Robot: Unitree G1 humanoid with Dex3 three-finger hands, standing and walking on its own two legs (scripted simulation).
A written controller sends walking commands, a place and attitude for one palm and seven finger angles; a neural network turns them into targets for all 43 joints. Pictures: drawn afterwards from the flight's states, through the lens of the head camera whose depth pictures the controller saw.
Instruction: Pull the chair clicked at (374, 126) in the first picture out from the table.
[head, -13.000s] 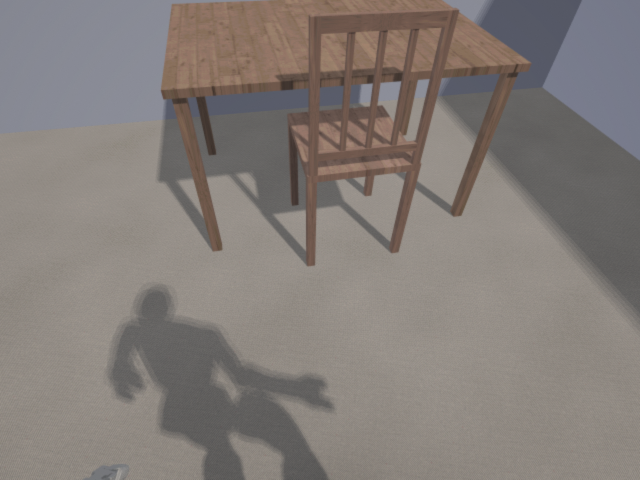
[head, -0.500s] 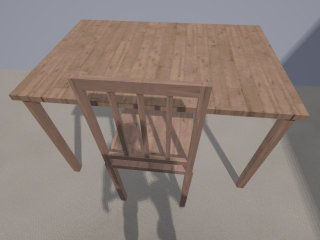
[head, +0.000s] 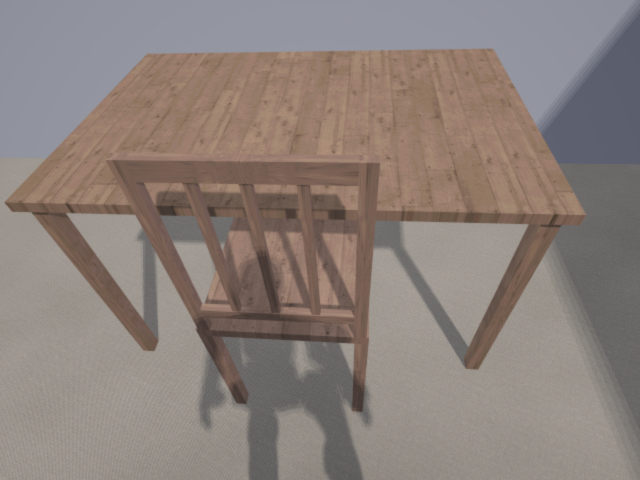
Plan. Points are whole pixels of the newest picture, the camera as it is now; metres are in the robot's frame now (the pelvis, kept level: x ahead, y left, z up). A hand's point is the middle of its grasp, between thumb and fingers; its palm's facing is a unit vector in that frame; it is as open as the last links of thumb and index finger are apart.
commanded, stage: come to a stop and stand still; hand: left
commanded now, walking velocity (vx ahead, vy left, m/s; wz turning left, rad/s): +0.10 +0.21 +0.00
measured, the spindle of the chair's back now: (263, 257) +0.49 +0.15 -0.05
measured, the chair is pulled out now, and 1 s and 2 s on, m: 0.00 0.00 0.00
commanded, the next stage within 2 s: look again from close up in 0.94 s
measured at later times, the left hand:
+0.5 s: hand out of the picture -0.03 +0.26 -0.19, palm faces +0.06 -0.98 -0.21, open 7.3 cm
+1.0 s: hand out of the picture -0.07 +0.27 -0.18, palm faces +0.03 -0.99 -0.17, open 7.4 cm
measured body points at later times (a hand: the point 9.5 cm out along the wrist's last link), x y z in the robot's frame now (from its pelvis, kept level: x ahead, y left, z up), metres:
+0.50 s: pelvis -0.03 +0.08 -0.01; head -0.03 +0.08 +0.44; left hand -0.03 +0.31 -0.17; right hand +0.05 -0.16 -0.15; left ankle -0.05 +0.15 -0.74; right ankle -0.02 -0.09 -0.74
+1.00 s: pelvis -0.04 +0.11 +0.00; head -0.04 +0.12 +0.45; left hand -0.07 +0.33 -0.17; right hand -0.06 -0.11 -0.16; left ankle -0.05 +0.15 -0.74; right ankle -0.02 -0.08 -0.74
